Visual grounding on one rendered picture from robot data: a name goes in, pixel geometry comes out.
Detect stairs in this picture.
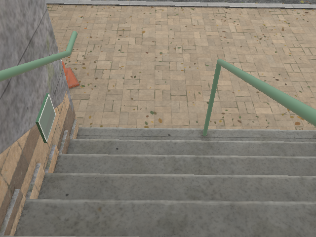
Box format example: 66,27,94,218
0,126,316,237

